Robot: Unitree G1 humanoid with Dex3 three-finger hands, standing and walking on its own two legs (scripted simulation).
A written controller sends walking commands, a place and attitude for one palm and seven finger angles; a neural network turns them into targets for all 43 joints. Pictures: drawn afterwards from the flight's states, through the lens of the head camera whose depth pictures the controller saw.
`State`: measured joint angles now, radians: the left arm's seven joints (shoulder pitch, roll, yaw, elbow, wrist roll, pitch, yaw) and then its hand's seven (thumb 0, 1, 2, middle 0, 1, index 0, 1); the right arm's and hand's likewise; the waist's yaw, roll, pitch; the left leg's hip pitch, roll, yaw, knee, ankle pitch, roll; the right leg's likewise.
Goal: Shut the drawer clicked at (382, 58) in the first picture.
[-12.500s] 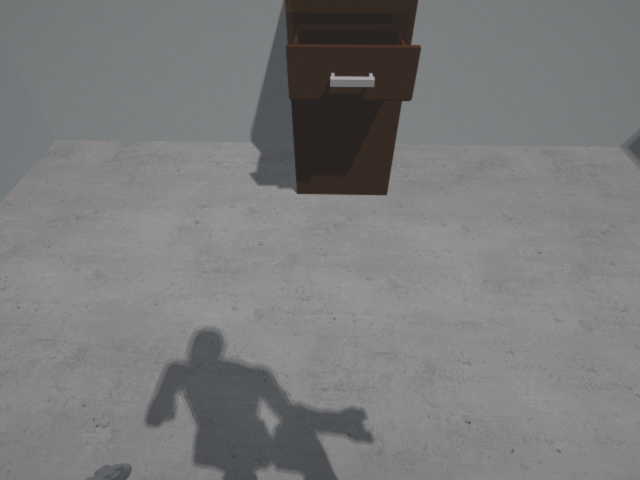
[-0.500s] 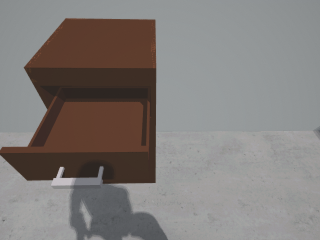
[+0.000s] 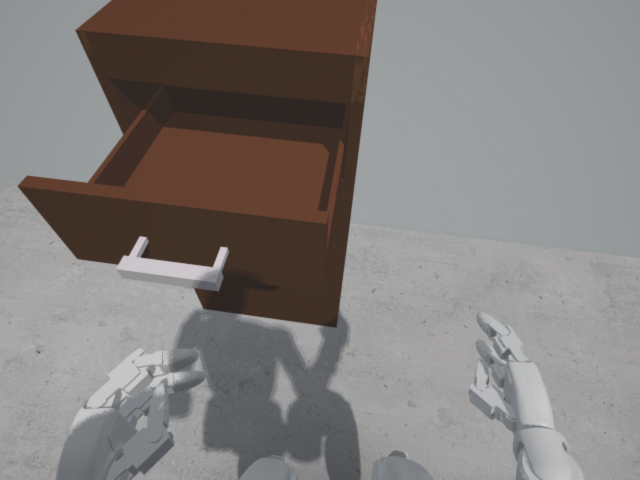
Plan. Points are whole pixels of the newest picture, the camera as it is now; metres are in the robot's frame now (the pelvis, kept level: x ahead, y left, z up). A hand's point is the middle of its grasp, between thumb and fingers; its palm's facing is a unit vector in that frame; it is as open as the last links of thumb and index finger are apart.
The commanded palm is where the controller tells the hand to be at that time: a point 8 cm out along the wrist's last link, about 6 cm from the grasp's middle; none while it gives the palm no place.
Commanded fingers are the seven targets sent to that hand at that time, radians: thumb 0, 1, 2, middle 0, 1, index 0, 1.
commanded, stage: raise the hand and make a fist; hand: left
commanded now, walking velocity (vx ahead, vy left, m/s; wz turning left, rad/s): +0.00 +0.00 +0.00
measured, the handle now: (176, 260) +0.36 +0.25 +0.04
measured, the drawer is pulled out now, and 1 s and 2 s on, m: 0.25 0.25 0.25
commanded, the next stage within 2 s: bring the fist close to the handle in 1.34 s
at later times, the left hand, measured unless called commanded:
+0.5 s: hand (135, 408) +0.16 +0.20 +0.10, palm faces +0.03 -1.00 -0.08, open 3.2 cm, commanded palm +0.12 +0.25 +0.11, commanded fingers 0.00 0.90 0.90 -1.28 -1.47 -1.28 -1.47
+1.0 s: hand (97, 393) +0.16 +0.21 +0.14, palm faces +0.05 -0.99 -0.10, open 3.3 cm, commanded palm +0.11 +0.26 +0.14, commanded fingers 0.00 0.90 0.90 -1.40 -1.60 -1.40 -1.60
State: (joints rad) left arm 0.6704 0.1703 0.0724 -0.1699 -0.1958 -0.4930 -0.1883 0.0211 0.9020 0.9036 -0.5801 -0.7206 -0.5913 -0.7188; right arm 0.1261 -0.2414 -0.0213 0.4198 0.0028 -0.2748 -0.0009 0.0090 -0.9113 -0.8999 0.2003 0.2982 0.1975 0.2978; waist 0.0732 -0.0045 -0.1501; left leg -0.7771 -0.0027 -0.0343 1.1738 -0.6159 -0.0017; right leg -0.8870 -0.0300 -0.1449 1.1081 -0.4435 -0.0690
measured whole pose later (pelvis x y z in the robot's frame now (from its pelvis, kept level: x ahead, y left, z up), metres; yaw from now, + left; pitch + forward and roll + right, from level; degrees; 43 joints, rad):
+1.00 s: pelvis +0.02 +0.03 +0.04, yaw +0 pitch +7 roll -2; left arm 0.77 0.24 0.16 -0.41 -0.26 -0.27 -0.22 0.02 0.90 0.90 -1.40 -1.60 -1.39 -1.59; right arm 0.24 -0.20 0.04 0.52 0.04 -0.30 -0.03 0.01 -0.90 -0.90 0.21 0.30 0.20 0.30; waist 0.05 0.04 -0.12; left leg -0.50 -0.01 -0.02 0.93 -0.54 0.04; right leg -0.60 -0.02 -0.12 0.85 -0.36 -0.02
